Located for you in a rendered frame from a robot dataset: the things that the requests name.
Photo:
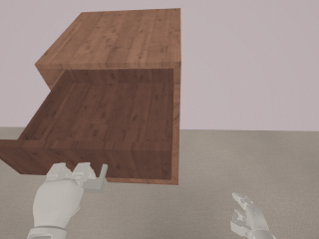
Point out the handle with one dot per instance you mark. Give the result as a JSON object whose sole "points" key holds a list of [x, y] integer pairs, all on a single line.
{"points": [[95, 185]]}

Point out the robot left hand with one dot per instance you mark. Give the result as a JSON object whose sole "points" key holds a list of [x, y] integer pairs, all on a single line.
{"points": [[58, 199]]}

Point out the drawer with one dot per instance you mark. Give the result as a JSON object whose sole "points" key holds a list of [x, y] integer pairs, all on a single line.
{"points": [[119, 117]]}

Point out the right robot forearm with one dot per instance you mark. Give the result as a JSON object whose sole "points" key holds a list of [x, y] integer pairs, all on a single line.
{"points": [[262, 234]]}

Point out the left robot forearm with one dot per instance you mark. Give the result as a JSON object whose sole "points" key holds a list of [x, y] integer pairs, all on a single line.
{"points": [[47, 232]]}

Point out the cabinet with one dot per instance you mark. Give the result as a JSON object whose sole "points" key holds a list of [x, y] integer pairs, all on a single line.
{"points": [[123, 39]]}

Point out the robot right hand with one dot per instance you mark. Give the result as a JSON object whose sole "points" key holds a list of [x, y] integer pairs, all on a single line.
{"points": [[244, 224]]}

